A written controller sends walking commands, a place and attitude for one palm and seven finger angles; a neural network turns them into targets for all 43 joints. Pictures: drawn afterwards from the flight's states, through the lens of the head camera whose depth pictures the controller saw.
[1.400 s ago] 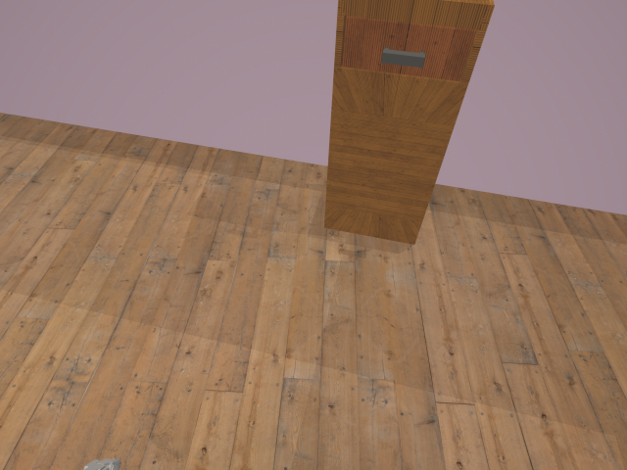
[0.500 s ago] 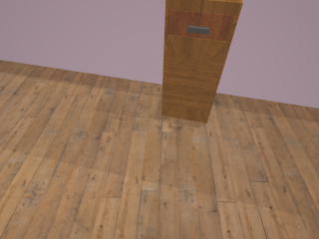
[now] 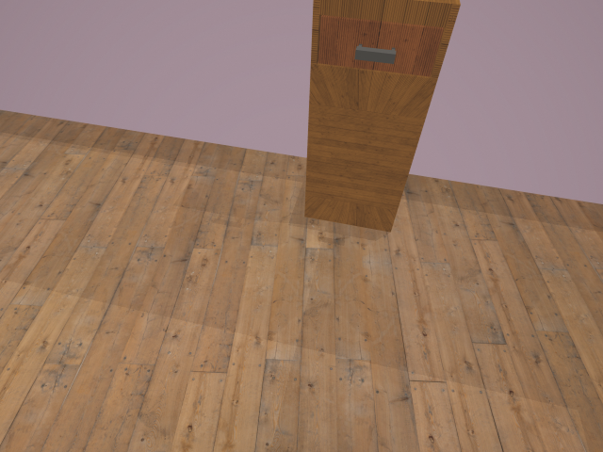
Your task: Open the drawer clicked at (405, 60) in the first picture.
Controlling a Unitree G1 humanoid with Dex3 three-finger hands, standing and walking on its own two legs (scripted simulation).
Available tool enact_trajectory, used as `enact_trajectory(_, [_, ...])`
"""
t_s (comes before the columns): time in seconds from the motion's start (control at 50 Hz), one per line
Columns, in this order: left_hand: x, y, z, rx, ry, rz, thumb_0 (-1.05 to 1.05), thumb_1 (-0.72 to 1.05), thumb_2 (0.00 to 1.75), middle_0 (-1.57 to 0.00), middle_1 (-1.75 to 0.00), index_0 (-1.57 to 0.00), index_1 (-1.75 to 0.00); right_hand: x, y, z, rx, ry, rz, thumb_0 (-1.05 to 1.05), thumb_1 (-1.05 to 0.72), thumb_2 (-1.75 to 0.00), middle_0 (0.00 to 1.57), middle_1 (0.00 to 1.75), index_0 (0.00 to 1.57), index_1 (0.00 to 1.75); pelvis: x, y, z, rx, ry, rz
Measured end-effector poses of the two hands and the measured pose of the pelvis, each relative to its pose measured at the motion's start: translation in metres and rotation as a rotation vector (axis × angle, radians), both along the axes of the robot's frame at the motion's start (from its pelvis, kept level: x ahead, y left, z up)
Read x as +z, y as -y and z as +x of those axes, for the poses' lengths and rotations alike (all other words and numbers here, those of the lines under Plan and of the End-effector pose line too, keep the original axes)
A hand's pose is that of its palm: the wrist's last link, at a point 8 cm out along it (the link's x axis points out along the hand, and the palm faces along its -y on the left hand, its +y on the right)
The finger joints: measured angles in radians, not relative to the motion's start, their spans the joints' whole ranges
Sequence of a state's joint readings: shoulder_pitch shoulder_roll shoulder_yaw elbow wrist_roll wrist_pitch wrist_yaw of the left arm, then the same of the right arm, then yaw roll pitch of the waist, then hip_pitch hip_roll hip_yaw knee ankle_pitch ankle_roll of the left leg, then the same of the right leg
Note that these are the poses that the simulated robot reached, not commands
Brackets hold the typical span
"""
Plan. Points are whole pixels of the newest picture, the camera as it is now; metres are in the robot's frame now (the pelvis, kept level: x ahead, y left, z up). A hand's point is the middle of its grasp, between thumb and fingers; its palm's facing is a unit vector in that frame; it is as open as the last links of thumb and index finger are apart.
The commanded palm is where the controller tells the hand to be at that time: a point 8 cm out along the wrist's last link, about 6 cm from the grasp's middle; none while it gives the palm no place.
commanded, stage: look at it before walking up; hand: left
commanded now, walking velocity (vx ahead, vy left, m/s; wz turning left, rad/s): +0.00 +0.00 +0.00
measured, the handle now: (375, 51) +1.19 -0.15 +0.03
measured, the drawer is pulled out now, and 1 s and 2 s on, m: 0.00 0.00 0.00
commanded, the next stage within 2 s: walk to a spot facing it in 0.04 s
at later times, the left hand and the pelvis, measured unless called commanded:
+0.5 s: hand out of the picture +0.07 +0.18 -0.19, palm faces -0.09 -0.97 -0.23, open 7.4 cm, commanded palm none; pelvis +0.05 -0.02 -0.03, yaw -8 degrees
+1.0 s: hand (197, 358) +0.31 +0.21 -0.20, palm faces -0.34 -0.92 -0.21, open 7.4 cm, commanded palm none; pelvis +0.22 +0.02 -0.02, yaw -27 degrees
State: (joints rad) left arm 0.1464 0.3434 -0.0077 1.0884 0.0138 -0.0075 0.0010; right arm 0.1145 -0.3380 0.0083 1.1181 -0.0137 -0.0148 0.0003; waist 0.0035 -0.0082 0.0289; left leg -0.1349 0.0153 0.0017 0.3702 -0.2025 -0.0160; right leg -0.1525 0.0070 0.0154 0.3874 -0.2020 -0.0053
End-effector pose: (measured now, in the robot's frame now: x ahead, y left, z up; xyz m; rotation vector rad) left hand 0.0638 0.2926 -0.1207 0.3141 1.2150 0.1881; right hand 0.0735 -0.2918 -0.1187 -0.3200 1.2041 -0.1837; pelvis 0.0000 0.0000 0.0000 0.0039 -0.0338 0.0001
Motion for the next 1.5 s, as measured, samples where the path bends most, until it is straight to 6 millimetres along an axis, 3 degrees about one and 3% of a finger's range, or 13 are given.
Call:
enact_trajectory(0.26, [-0.006, 0.004, -0.002, 0.004, -0.032, -0.013, 0.0, 0.9, 0.9, -0.21, -0.3, -0.2, -0.3, -0.004, -0.007, -0.001, -0.016, -0.006, 0.009, 0.0, -0.9, -0.89, 0.2, 0.3, 0.2, 0.3, -0.002, -0.001, 0.006, -0.03, -0.008, -0.001])
enact_trajectory(0.52, [-0.036, 0.067, 0.004, -0.02, -0.132, -0.107, 0.0, 0.9, 0.9, -0.21, -0.3, -0.2, -0.3, -0.048, -0.018, -0.039, -0.195, -0.12, 0.116, 0.0, -0.9, -0.89, 0.2, 0.3, 0.2, 0.3, -0.026, 0.021, 0.055, -0.148, -0.021, -0.011])
enact_trajectory(0.6, [-0.027, 0.082, 0.002, -0.017, -0.186, -0.129, 0.0, 0.9, 0.9, -0.21, -0.3, -0.2, -0.3, -0.036, -0.019, -0.007, -0.208, -0.094, 0.124, 0.01, -0.9, -0.89, 0.2, 0.3, 0.2, 0.3, -0.015, 0.023, 0.075, -0.19, -0.031, -0.006])
enact_trajectory(0.72, [-0.019, 0.082, 0.017, -0.058, -0.306, -0.148, 0.0, 0.9, 0.9, -0.21, -0.3, -0.2, -0.3, -0.014, -0.025, 0.08, -0.239, 0.093, 0.137, 0.01, -0.9, -0.89, 0.2, 0.3, 0.2, 0.3, -0.005, 0.014, 0.113, -0.267, -0.052, 0.001])
enact_trajectory(0.82, [-0.028, 0.059, 0.069, -0.084, -0.322, -0.135, 0.0, 0.9, 0.9, -0.21, -0.3, -0.21, -0.3, -0.003, -0.036, 0.157, -0.231, 0.218, 0.122, 0.01, -0.9, -0.89, 0.2, 0.3, 0.2, 0.3, -0.011, 0.0, 0.156, -0.323, -0.054, -0.005])
enact_trajectory(0.9, [-0.051, 0.033, 0.138, -0.141, -0.298, -0.118, 0.0, 0.9, 0.9, -0.21, -0.3, -0.21, -0.3, -0.005, -0.042, 0.194, -0.26, 0.309, 0.065, 0.0, -0.9, -0.89, 0.2, 0.3, 0.2, 0.3, -0.028, -0.014, 0.194, -0.395, -0.04, -0.02])
enact_trajectory(1.02, [-0.04, 0.036, 0.287, -0.32, -0.113, -0.101, 0.01, 0.91, 0.9, -0.2, -0.3, -0.2, -0.3, -0.001, -0.06, 0.157, -0.416, 0.204, 0.052, 0.0, -0.9, -0.89, 0.2, 0.3, 0.2, 0.3, -0.014, -0.018, 0.226, -0.49, -0.025, -0.021])
enact_trajectory(1.1, [-0.021, 0.065, 0.372, -0.433, 0.011, -0.107, 0.0, 0.91, 0.9, -0.2, -0.3, -0.19, -0.3, -0.007, -0.072, 0.113, -0.554, 0.083, 0.062, 0.0, -0.91, -0.89, 0.2, 0.3, 0.2, 0.3, -0.007, -0.018, 0.245, -0.546, -0.031, -0.014])
enact_trajectory(1.18, [-0.007, 0.108, 0.433, -0.55, 0.074, -0.113, 0.0, 0.91, 0.9, -0.2, -0.3, -0.19, -0.3, -0.013, -0.084, 0.07, -0.68, -0.021, 0.079, 0.0, -0.91, -0.89, 0.2, 0.3, 0.2, 0.3, -0.006, -0.013, 0.261, -0.6, -0.031, -0.003])
enact_trajectory(1.26, [-0.002, 0.163, 0.473, -0.672, 0.105, -0.125, 0.0, 0.91, 0.9, -0.2, -0.3, -0.19, -0.3, -0.023, -0.095, 0.035, -0.792, -0.103, 0.114, 0.0, -0.91, -0.89, 0.2, 0.3, 0.2, 0.3, -0.01, 0.0, 0.273, -0.657, -0.031, 0.007])
enact_trajectory(1.36, [-0.008, 0.234, 0.5, -0.804, 0.167, -0.147, 0.0, 0.91, 0.9, -0.2, -0.3, -0.2, -0.3, -0.045, -0.1, 0.009, -0.891, -0.171, 0.174, 0.01, -0.91, -0.89, 0.2, 0.3, 0.2, 0.3, -0.027, 0.026, 0.282, -0.716, -0.034, 0.017])
enact_trajectory(1.42, [-0.009, 0.255, 0.5, -0.827, 0.169, -0.161, 0.0, 0.91, 0.9, -0.2, -0.3, -0.2, -0.3, -0.048, -0.093, 0.013, -0.919, -0.18, 0.177, 0.01, -0.91, -0.89, 0.2, 0.3, 0.2, 0.3, -0.026, 0.032, 0.285, -0.743, -0.027, 0.008])
enact_trajectory(1.5, [-0.011, 0.261, 0.492, -0.842, 0.106, -0.155, 0.0, 0.9, 0.9, -0.21, -0.3, -0.2, -0.3, -0.04, -0.073, 0.041, -0.929, -0.096, 0.149, 0.01, -0.91, -0.89, 0.2, 0.3, 0.2, 0.3, -0.019, 0.036, 0.291, -0.79, -0.031, 0.009])
